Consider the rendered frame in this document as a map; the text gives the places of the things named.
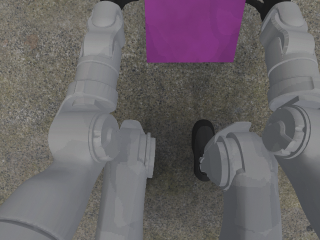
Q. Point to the carton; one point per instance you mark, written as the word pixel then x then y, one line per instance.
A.
pixel 192 31

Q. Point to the robot left forearm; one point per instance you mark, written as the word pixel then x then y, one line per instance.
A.
pixel 98 66

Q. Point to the robot right forearm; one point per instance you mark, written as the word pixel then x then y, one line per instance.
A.
pixel 292 66

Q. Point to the robot right shin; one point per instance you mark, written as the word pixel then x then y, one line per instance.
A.
pixel 242 126

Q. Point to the robot left upper arm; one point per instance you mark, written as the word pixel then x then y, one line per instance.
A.
pixel 51 204

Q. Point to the robot left hand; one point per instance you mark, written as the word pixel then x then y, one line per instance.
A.
pixel 121 3

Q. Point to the robot right upper arm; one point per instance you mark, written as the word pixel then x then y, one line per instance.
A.
pixel 292 135

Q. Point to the robot right hand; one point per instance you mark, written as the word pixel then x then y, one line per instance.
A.
pixel 264 8

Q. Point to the right robot thigh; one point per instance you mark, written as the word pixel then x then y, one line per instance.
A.
pixel 251 205

